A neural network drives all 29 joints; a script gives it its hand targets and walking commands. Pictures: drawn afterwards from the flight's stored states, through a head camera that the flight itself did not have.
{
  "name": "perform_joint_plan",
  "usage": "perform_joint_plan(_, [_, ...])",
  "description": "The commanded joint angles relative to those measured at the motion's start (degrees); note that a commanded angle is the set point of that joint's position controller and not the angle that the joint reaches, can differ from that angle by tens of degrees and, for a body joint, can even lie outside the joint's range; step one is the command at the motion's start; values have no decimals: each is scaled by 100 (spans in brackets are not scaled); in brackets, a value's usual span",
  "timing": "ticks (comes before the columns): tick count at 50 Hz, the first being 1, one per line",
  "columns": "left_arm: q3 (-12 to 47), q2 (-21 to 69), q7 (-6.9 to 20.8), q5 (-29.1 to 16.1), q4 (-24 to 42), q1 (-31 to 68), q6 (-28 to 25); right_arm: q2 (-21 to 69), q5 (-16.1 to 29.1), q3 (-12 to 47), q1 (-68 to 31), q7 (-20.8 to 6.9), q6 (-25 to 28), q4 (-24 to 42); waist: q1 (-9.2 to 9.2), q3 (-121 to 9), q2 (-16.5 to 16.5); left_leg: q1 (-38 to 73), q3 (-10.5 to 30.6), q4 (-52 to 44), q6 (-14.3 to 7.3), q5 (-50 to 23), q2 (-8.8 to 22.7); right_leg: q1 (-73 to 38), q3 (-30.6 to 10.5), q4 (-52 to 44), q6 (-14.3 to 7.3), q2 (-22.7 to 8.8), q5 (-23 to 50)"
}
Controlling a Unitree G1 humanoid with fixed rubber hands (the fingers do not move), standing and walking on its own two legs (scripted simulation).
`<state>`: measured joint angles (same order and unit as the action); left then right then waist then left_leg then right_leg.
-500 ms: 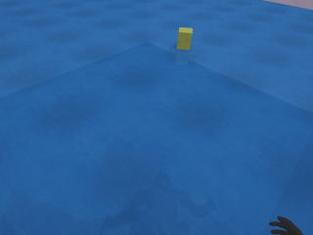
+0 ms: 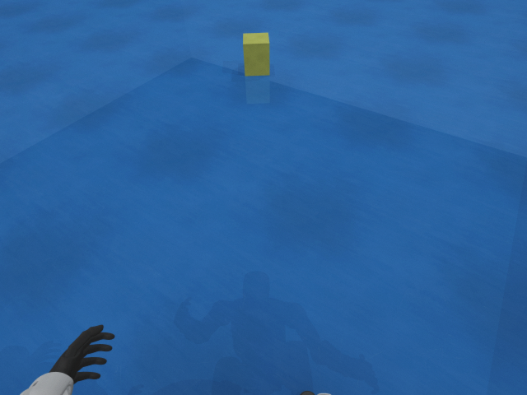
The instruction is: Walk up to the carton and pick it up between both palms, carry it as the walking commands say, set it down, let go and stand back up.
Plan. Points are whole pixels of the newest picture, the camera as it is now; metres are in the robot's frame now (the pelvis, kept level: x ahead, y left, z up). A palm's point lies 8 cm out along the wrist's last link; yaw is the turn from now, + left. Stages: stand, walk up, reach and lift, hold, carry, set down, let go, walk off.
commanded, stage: walk up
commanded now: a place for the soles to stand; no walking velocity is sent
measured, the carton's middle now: (256, 54) +2.65 -0.08 -0.63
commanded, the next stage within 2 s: none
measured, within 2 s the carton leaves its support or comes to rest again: neither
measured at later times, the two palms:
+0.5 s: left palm (76, 308) +0.34 +0.36 -0.11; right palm (373, 180) +0.58 -0.27 -0.06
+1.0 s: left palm (161, 117) +0.91 +0.27 -0.07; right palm (386, 161) +0.69 -0.35 -0.10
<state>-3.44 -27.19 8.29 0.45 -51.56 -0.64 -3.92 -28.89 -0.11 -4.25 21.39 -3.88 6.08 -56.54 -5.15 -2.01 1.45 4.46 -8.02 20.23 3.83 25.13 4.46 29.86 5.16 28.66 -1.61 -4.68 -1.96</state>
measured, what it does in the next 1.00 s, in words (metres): walks ahead: left foot, then right foot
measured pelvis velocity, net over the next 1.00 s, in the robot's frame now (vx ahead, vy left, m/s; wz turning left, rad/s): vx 0.71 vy -0.01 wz -0.04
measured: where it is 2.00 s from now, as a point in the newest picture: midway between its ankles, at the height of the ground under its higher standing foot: (258, 181)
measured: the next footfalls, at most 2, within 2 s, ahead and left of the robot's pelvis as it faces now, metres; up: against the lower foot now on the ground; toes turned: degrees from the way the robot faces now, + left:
left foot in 0.44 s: +0.53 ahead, +0.14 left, +0.00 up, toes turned +8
right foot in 0.90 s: +0.83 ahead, -0.13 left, +0.00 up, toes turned -9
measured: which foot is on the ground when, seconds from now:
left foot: down 0.00-0.00, up 0.02-0.42, down 0.44-0.92, up 0.94-1.00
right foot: down 0.00-0.50, up 0.52-0.88, down 0.90-1.00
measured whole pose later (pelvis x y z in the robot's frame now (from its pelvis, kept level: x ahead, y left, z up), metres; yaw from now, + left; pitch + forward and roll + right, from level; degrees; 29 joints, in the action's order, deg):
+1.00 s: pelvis +0.71 -0.01 +0.00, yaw -2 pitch +2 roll -1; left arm -4.1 -23.8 4.4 0.5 -48.1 -2.5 -5.2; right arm -26.3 0.0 -2.6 18.2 -1.6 5.0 -55.3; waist -4.5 1.3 -0.9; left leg -14.8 -2.3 61.6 -2.7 25.0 4.0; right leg 26.1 6.3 34.5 -2.3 -1.3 -11.0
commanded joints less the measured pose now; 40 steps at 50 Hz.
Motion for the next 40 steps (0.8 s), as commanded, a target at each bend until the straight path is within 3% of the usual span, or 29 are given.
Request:
perform_joint_plan(1, [-487,-1433,-256,1,-400,-2226,-93,-1068,-79,-116,-1152,119,123,765,1821,-1398,948,-2710,-89,3034,-887,-2157,396,-4205,-103,182,-376,174,-1226])
perform_joint_plan(2, [-666,-1957,-402,61,-364,-2845,-168,-507,-155,32,-848,124,132,835,1749,-1466,2118,-4165,233,4835,-801,328,-125,-4919,-2694,-579,-412,-1338,-2718])
perform_joint_plan(3, [-605,-2131,-441,17,-66,-2047,-209,-930,44,-3,-581,206,159,799,1262,-1336,1389,-4847,832,5393,-803,268,-233,-4869,-4457,-1457,-1032,-1895,-2930])
perform_joint_plan(4, [-543,-1755,-467,-23,234,-1427,-254,-1075,45,-3,-598,200,190,702,838,-831,494,-4834,1154,5282,-882,-450,215,-4058,-3783,-1344,-1079,-1812,-2878])
perform_joint_plan(6, [-370,-1325,-524,-96,273,-1335,-272,-1167,-53,-19,-947,120,202,562,918,-394,244,-4861,913,4877,-629,-657,372,-3263,-2895,-1553,-1276,-1498,-2312])
perform_joint_plan(7, [-427,-1439,-542,-128,309,-1130,-334,-1106,-63,-45,-859,77,139,519,748,-237,401,-4406,1111,4500,-553,-871,595,-2763,-2536,-1595,-1074,-1363,-2106])
perform_joint_plan(8, [-393,-1364,-547,-111,371,-1049,-382,-1057,-64,-106,-974,4,111,589,707,-251,307,-4370,1128,4098,-554,-921,739,-2562,-2140,-1707,-1173,-1442,-2050])
perform_joint_plan(9, [-352,-1329,-512,-54,384,-995,-382,-1047,-72,-128,-1131,-39,55,679,707,-200,259,-4317,1031,3677,-530,-780,663,-2357,-2067,-1789,-1287,-1425,-1822])
perform_joint_plan(11, [-354,-1261,-488,-54,456,-956,-425,-839,-141,-137,-1231,-130,-37,717,579,109,422,-4028,692,3003,-428,-1119,613,-1742,-1206,-2061,-1162,-1039,-1951])
perform_joint_plan(12, [-336,-1139,-467,-55,421,-989,-445,-740,-136,-92,-1389,-176,-57,816,620,272,349,-4122,764,2576,-421,-1356,576,-1812,-1232,-2256,-1101,-1017,-1943])
perform_joint_plan(14, [-411,-1405,-375,-59,410,-749,-460,-739,-45,-147,-1501,-224,-94,891,541,424,833,-3491,471,1767,-389,-2148,342,-1467,-520,-2353,-983,-577,-2079])
perform_joint_plan(15, [-388,-1179,-370,-62,326,-914,-493,-598,-125,-117,-1923,-244,-69,1017,706,535,356,-3618,314,1358,-473,-2417,252,-1557,-621,-2352,-936,-574,-1687])
perform_joint_plan(17, [-421,-1339,-375,-124,308,-1146,-529,-567,-17,-129,-2455,-288,-105,1159,743,520,67,-3094,451,1064,-474,-2954,218,-1455,-497,-2449,-947,-660,-1767])
perform_joint_plan(18, [-369,-1251,-405,-106,285,-915,-499,-534,-16,-107,-2398,-295,-78,1128,636,488,159,-3117,571,848,-555,-2970,279,-1875,-549,-2272,-984,-777,-1554])
perform_joint_plan(20, [-396,-1342,-432,-57,143,-1089,-438,-640,-13,-212,-2289,-306,-71,1090,611,310,-232,-2598,283,963,-611,-2621,-15,-2001,-300,-1770,-903,-740,-784])
perform_joint_plan(21, [-346,-1174,-481,-123,177,-1332,-405,-644,-22,-207,-2303,-281,-78,1047,625,307,-257,-2547,361,642,-838,-2437,23,-2239,-205,-1224,-814,-697,104])
perform_joint_plan(22, [-395,-1409,-536,-131,180,-1384,-426,-668,-15,-237,-1837,-235,-69,982,362,-206,-211,-1671,318,677,-891,-2691,-59,-2276,-98,-577,-689,-659,735])
perform_joint_plan(23, [-319,-1219,-596,-53,177,-1328,-364,-759,-33,-292,-1180,-183,-63,682,186,-577,-256,-1078,204,575,-1080,-1734,-144,-2336,123,538,-578,-430,979])
perform_joint_plan(24, [-196,-1085,-594,-61,300,-1357,-343,-1164,-177,-401,-300,-70,-29,530,-333,-1028,-500,400,995,737,-1414,-856,496,-1000,402,2086,-377,-203,475])
perform_joint_plan(25, [-87,-738,-580,-208,380,-1882,-348,-1701,-246,-525,87,24,-15,610,-349,-1906,-1694,2178,3600,287,-2057,26,1911,846,313,3866,-57,494,-1251])
perform_joint_plan(26, [-184,-1350,-609,-135,316,-1752,-294,-1405,-35,-523,-63,71,-40,658,-160,-1748,-974,1696,4045,-376,-2079,741,2190,1089,-440,4394,-185,351,-2250])
perform_joint_plan(27, [-202,-1354,-586,-79,196,-1490,-298,-1424,9,-514,-454,98,-14,711,-34,-1170,-875,821,3609,-550,-1776,1102,1999,1260,-793,4525,-344,77,-2075])
perform_joint_plan(30, [-169,-1023,-487,22,81,-1337,-327,-1117,17,-374,-810,188,148,759,226,-343,-567,-85,1860,-388,-1605,-2026,1491,1134,-923,3709,-101,-356,-1307])
perform_joint_plan(32, [-189,-896,-387,-2,118,-1126,-234,-958,79,-271,-916,131,188,821,361,-195,-542,-975,986,-606,-1508,-2443,1031,413,-623,3148,-5,-358,-1124])
perform_joint_plan(34, [-144,-844,-268,7,222,-736,-121,-1089,47,-299,-1036,118,241,870,385,159,-1007,-904,845,-1071,-1714,-1714,1125,719,-439,2328,193,-443,-857])
perform_joint_plan(36, [-135,-796,-194,2,379,-240,-89,-1141,27,-300,-1173,70,226,1077,371,459,-624,-1281,811,-1413,-1838,-1306,1124,396,-221,1502,263,-434,-498])
perform_joint_plan(37, [-126,-615,-158,13,395,-244,-75,-1192,18,-284,-1145,60,249,942,521,448,-569,-1616,636,-1407,-1756,-1299,1110,-36,-317,1142,178,-347,-352])
perform_joint_plan(38, [-101,-616,-98,-23,472,-110,-67,-1098,17,-282,-1139,49,237,958,415,274,-860,-1359,254,-1268,-1567,-1332,834,-171,-64,560,106,-248,22])
perform_joint_plan(40, [-168,-601,-64,30,321,18,-21,-1123,-5,-300,-831,66,226,817,350,267,-657,-1371,308,-1316,-1363,-1418,947,-680,79,314,17,-44,549])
